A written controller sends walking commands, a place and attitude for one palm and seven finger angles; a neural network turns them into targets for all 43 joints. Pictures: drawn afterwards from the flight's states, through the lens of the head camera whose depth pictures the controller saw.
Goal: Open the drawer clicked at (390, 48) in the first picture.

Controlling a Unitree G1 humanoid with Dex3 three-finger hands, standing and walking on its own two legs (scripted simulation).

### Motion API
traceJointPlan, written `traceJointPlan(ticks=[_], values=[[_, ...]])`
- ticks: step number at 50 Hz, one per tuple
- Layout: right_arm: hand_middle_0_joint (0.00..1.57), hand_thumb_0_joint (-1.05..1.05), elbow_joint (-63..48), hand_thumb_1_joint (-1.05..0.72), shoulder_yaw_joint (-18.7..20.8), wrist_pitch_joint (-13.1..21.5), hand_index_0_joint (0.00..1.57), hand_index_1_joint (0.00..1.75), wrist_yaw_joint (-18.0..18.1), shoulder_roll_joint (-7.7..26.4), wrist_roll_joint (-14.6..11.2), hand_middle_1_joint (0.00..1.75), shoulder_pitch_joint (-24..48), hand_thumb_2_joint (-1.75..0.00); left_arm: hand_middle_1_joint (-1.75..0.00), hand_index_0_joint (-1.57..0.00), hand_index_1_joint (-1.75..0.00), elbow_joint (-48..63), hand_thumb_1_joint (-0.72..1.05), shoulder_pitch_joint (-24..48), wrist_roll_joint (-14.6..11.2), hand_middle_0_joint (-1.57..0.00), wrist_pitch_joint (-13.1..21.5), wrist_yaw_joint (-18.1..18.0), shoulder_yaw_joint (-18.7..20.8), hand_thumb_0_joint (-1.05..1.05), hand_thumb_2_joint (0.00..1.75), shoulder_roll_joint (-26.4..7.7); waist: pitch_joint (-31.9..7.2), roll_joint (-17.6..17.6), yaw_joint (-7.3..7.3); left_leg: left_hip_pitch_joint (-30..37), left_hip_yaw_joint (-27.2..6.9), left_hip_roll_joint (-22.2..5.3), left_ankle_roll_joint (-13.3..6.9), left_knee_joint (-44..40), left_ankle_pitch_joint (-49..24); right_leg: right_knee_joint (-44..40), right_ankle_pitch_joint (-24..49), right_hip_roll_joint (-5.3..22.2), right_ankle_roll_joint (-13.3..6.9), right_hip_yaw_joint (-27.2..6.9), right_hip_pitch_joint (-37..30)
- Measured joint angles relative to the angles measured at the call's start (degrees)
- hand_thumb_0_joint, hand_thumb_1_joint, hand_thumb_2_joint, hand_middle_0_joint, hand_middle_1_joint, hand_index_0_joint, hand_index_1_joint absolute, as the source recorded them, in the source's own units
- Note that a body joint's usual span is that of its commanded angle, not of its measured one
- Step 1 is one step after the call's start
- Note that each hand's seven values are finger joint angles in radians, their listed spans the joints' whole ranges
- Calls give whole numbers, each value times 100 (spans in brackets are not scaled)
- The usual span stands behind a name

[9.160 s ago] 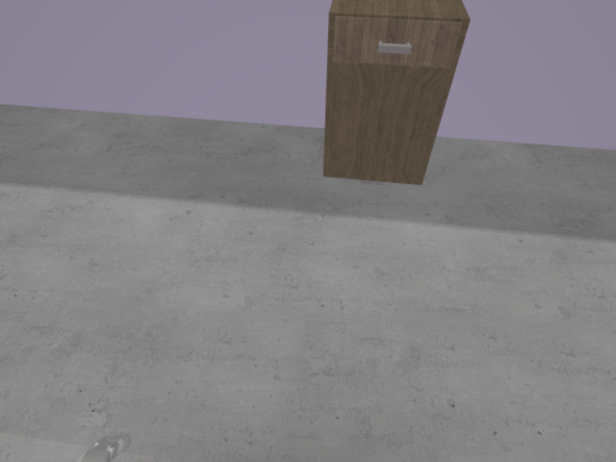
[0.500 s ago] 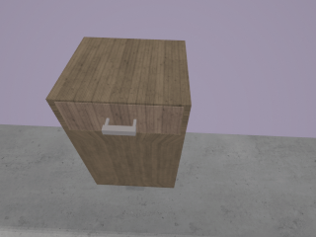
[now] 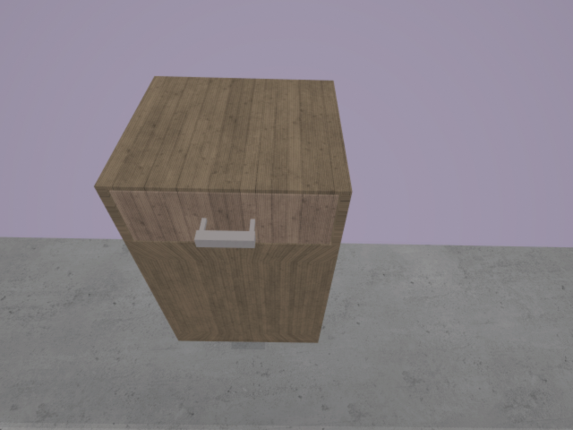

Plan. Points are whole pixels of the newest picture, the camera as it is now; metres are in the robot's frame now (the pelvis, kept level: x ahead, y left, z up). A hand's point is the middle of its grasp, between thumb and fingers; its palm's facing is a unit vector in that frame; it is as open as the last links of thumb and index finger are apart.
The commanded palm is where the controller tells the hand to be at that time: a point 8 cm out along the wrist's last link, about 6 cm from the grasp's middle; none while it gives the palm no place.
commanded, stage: come to a stop and stand still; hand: left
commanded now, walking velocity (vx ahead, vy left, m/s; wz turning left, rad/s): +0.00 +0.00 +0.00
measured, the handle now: (226, 231) +0.51 +0.16 -0.10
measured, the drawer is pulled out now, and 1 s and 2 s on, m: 0.00 0.00 0.00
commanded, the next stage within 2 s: look again from close up in 1.10 s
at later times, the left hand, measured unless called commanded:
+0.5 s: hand out of the picture -0.03 +0.16 -0.18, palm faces +0.03 -0.99 -0.12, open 7.4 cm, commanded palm none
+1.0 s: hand out of the picture +0.01 +0.18 -0.18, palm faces +0.01 -0.99 -0.14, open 7.4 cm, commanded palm none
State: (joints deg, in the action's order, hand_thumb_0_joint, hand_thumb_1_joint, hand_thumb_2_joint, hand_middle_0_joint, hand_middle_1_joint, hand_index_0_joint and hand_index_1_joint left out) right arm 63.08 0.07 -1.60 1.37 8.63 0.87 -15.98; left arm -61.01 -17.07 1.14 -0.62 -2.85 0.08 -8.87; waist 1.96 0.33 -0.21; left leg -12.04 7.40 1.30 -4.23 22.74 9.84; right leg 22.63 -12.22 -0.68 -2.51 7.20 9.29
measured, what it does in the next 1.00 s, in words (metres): shifts its weight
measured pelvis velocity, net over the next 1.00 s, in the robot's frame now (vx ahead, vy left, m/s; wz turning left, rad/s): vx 0.04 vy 0.04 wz -0.02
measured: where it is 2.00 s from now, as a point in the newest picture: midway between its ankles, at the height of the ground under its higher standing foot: outside the picture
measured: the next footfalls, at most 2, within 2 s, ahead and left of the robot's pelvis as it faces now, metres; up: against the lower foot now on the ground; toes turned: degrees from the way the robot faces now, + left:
none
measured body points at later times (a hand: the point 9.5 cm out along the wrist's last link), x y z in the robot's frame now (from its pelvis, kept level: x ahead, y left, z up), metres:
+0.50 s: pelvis +0.02 +0.03 +0.00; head +0.02 +0.03 +0.45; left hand -0.03 +0.21 -0.17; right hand -0.01 -0.18 -0.16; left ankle +0.03 +0.07 -0.74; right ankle +0.00 -0.09 -0.74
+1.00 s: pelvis +0.04 +0.04 +0.00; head +0.05 +0.05 +0.45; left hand +0.01 +0.23 -0.17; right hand +0.00 -0.16 -0.16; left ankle +0.03 +0.07 -0.74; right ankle +0.00 -0.09 -0.74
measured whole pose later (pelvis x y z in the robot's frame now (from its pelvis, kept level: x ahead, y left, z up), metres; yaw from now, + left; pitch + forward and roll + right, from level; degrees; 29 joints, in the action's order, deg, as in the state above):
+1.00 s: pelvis +0.04 +0.04 +0.00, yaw -1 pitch +0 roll +0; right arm 66.7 -0.8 1.1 2.9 5.1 0.4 -19.6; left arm -65.2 -19.7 1.0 -0.1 -3.5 -0.7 -5.0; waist 0.7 -0.9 -0.6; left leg -7.9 9.2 4.8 -7.0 19.1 11.9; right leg 23.3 -15.4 2.5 0.9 4.8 7.5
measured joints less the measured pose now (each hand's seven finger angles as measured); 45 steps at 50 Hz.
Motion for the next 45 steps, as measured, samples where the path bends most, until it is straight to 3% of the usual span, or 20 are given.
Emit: traceJointPlan(ticks=[9, 22, 45], values=[[20, 0, 249, -91, -75, 57, 20, 30, -7, -175, -11, 30, -349, -90, -29, -20, -30, -199, 91, -150, -1, -19, 29, 8, -71, 0, 90, 189, -102, -13, -37, 123, 30, 152, -102, -288, -112, -67, 28, 131, 114, -36, -24], [20, 0, 271, -91, -56, 152, 20, 30, 49, -290, -31, 30, -297, -90, -30, -20, -30, -412, 91, -429, 14, -19, 53, -19, -104, 0, 90, 440, -146, -81, 0, 180, 73, 253, -199, -356, -56, -24, -57, 226, 218, -91, -24], [20, 0, 324, -91, -84, 258, 20, 30, 133, -329, -43, 30, -312, -90, -29, -20, -30, -430, 91, -319, 1, -19, 59, -55, -95, 0, 90, 398, -154, -131, -25, 384, 171, 336, -272, -367, 173, 36, -275, 300, 330, -219, -165]])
